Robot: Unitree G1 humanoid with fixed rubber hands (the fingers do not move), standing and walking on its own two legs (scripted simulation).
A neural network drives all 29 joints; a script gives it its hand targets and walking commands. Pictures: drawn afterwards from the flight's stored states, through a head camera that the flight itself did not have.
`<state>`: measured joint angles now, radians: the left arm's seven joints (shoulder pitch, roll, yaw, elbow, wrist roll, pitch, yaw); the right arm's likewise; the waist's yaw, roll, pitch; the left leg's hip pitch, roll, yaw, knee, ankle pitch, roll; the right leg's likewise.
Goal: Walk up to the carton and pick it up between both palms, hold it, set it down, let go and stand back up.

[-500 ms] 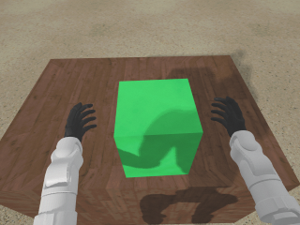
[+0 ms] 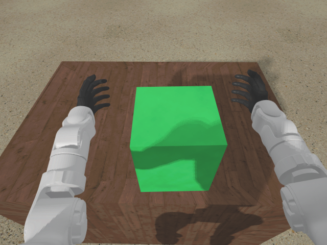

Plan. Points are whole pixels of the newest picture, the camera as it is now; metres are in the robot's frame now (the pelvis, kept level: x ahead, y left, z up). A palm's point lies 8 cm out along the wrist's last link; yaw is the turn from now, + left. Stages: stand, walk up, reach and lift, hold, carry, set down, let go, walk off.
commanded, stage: reach and lift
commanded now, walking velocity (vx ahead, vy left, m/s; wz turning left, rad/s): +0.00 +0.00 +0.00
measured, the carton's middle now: (174, 141) +0.41 +0.03 -0.01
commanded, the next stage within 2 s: none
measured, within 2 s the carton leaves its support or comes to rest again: neither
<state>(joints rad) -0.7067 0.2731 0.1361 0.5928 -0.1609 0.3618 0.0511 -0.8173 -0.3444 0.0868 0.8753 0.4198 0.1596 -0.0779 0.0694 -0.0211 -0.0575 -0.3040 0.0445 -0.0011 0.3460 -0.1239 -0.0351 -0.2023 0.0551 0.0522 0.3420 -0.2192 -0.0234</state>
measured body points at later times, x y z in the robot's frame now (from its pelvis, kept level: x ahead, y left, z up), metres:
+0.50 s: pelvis +0.00 +0.00 -0.01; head +0.05 +0.02 +0.44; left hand +0.41 +0.24 +0.07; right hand +0.46 -0.15 +0.08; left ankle +0.03 +0.14 -0.75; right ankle -0.03 -0.10 -0.75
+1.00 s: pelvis -0.02 +0.01 -0.03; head +0.06 +0.02 +0.41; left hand +0.41 +0.23 +0.02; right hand +0.45 -0.15 +0.04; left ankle +0.03 +0.14 -0.75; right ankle -0.03 -0.10 -0.75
